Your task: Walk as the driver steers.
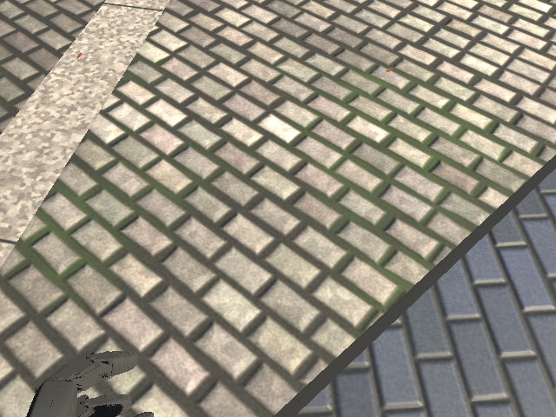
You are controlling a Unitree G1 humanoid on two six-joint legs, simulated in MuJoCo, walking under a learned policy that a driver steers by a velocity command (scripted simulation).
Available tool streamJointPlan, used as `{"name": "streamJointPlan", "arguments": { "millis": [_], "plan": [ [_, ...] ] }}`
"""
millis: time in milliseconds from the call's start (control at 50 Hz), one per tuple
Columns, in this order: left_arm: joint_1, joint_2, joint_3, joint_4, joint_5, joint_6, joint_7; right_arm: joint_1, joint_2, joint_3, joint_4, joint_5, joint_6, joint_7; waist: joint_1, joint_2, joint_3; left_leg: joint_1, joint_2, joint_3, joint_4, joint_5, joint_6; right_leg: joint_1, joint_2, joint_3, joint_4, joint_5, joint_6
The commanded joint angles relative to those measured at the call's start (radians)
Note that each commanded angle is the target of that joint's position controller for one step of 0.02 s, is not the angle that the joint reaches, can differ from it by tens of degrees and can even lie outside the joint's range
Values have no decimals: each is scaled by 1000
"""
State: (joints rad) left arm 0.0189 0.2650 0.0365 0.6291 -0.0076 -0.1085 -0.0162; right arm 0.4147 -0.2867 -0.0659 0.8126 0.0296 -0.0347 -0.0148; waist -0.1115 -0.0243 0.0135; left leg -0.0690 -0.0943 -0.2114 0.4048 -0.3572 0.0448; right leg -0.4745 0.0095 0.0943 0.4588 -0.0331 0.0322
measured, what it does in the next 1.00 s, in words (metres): walks ahead: right foot, then left foot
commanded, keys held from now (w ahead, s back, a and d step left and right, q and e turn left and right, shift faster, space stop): w+q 0.40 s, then w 0.24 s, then w+e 0.36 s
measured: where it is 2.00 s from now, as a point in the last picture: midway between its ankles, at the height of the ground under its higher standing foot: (198, 210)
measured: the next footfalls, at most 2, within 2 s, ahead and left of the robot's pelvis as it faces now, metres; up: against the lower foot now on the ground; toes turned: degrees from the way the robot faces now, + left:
right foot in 0.02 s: +0.17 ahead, -0.13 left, +0.00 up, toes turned +6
left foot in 0.54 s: +0.40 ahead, +0.19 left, +0.00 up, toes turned +20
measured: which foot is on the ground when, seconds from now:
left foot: down 0.00-0.04, up 0.06-0.52, down 0.54-1.00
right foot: up 0.00-0.00, down 0.02-0.54, up 0.56-1.00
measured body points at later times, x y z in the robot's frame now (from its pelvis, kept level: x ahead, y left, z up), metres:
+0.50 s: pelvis +0.26 +0.03 -0.01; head +0.29 +0.05 +0.44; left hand +0.17 +0.31 -0.13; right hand +0.55 -0.12 -0.08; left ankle +0.37 +0.18 -0.72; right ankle +0.13 -0.13 -0.74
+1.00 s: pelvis +0.52 +0.12 +0.00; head +0.55 +0.13 +0.45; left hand +0.64 +0.40 -0.11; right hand +0.63 -0.15 -0.12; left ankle +0.37 +0.18 -0.74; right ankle +0.73 +0.03 -0.70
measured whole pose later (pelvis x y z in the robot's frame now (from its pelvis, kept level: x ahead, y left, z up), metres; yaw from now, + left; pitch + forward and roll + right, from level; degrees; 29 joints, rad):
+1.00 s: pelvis +0.52 +0.12 +0.00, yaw +12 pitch +2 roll +2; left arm 0.13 0.27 0.04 0.76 -0.02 -0.05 -0.05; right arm 0.31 -0.28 -0.06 0.81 0.00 -0.07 0.00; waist -0.06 -0.04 0.02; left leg 0.09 -0.06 0.14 0.20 -0.32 0.03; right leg -0.64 -0.07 0.01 0.61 0.05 -0.02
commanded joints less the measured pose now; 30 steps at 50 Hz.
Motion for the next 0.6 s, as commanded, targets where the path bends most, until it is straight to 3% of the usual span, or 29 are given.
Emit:
{"name": "streamJointPlan", "arguments": {
  "millis": [20,40,60,80,100,120,160,180,220,280,360,440,480,500,520,540,560,580,600],
  "plan": [
    [150,166,69,-32,7,-24,14,-64,-116,-25,-82,-7,-9,-2,164,123,-109,-159,163,-166,130,311,78,388,-56,14,-40,-35,-71],
    [307,225,85,-16,16,-21,23,-54,-52,-4,-105,-28,-13,0,219,-11,-251,-290,91,-67,418,116,39,636,-240,193,-26,-99,-135],
    [357,282,97,18,25,-4,14,69,-21,8,-139,4,-24,-1,155,-323,-317,-606,-3,46,687,-258,-4,828,-431,640,-131,-345,-282],
    [325,193,80,9,8,-1,9,58,-121,-10,-110,16,-22,-4,167,-212,-220,-712,85,32,816,-208,-18,758,-428,673,-164,-510,-275],
    [289,134,64,6,4,2,12,-37,-160,-22,-118,8,-16,-2,187,-115,-106,-730,115,47,844,-112,-25,653,-377,501,-171,-446,-238],
    [248,118,56,7,11,4,10,-81,-147,-23,-122,-3,-12,-1,171,-50,-52,-696,143,68,831,-42,-35,551,-329,372,-190,-302,-216],
    [204,86,45,24,22,4,10,-117,-118,-27,-138,-8,-6,8,139,-55,2,-645,187,78,773,33,-37,431,-262,206,-238,-130,-194],
    [198,94,48,34,21,0,10,-114,-97,-23,-149,-1,0,13,126,-97,2,-626,197,92,755,50,-43,398,-262,165,-258,-90,-204],
    [202,106,55,54,11,-8,10,-145,-72,-17,-169,-3,9,19,125,-83,15,-644,210,105,707,86,-58,380,-261,88,-291,-10,-221],
    [209,143,67,80,13,-7,13,-202,-58,-9,-195,-8,8,29,131,-40,17,-666,217,115,573,206,-68,399,-263,-14,-309,94,-226],
    [235,177,73,110,6,5,20,-322,-42,3,-226,-8,-5,53,173,-23,40,-600,195,179,354,385,-48,412,-242,-146,-312,132,-194],
    [304,206,80,155,-16,23,19,-418,-44,6,-278,-6,-5,71,189,-21,67,-575,165,217,236,320,-2,506,-281,-189,-276,216,-175],
    [313,232,85,169,-24,35,19,-397,-68,-6,-286,-13,-5,72,152,-47,35,-481,110,259,204,216,38,549,-293,-211,-185,489,-163],
    [309,248,87,175,-27,41,22,-329,-98,-22,-274,-18,-2,70,103,-61,-13,-370,74,282,184,185,62,553,-288,-230,-80,646,-151],
    [301,241,80,177,-27,46,25,-181,-140,-48,-232,-17,0,62,17,-46,-93,-150,36,298,121,248,94,495,-258,-268,96,701,-125],
    [310,208,62,167,-9,42,30,-21,-204,-75,-191,-16,9,44,-54,0,-186,153,109,177,138,299,131,281,-223,-280,346,481,-88],
    [423,71,13,122,22,24,16,1,-317,-89,-181,-15,5,35,45,265,-313,499,403,-364,85,164,307,-148,-49,-250,740,-395,-21],
    [366,145,25,144,-5,-3,5,35,-236,-65,-199,-13,-2,37,-17,179,-445,513,476,-585,-49,85,350,-223,-15,-36,886,-568,-24],
    [258,195,42,106,-45,-13,0,-12,-195,-48,-186,-21,-12,42,-26,142,-283,407,435,-409,-69,138,297,-307,-62,-23,905,-499,-36]
  ]
}}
